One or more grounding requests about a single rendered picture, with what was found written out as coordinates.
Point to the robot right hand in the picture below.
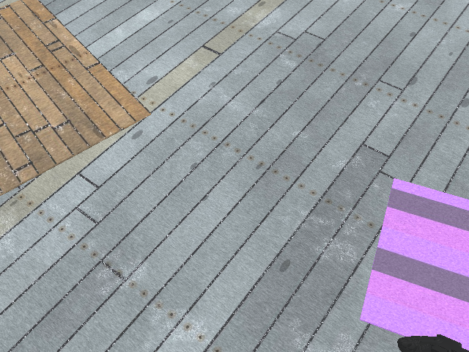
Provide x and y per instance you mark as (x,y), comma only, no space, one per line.
(439,343)

